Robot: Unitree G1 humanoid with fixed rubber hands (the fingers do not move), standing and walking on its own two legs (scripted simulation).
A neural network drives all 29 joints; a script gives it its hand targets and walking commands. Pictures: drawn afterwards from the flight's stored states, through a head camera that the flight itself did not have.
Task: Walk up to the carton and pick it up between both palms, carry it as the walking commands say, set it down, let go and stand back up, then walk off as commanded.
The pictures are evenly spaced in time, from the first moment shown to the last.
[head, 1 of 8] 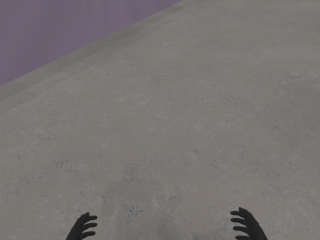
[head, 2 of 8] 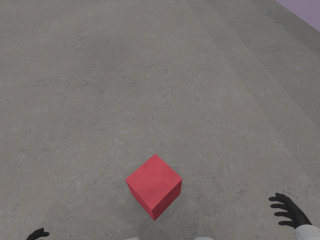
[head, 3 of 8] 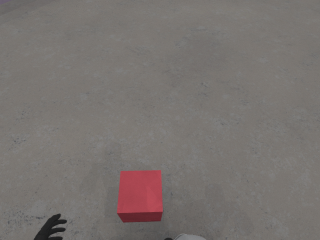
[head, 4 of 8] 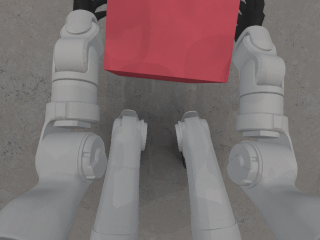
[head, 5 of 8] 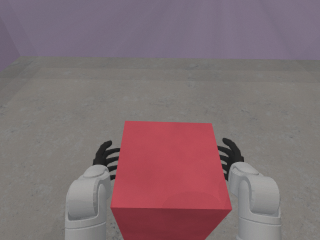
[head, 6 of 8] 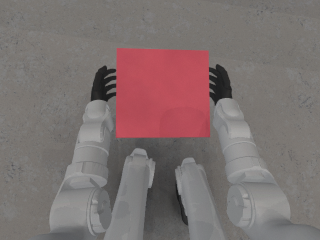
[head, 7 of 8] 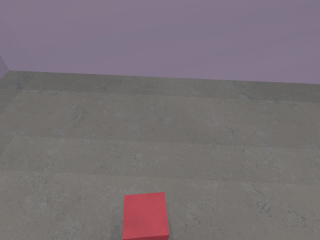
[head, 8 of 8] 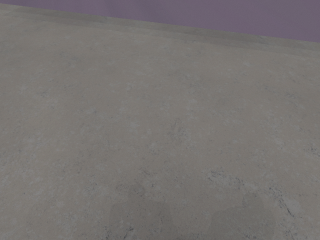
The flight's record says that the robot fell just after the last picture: no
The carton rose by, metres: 0.67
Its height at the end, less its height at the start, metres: +0.00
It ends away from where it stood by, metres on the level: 2.91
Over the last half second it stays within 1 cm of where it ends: yes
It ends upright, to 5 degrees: yes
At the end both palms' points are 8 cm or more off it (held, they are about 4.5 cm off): yes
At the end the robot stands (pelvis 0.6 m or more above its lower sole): yes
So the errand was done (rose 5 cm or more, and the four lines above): yes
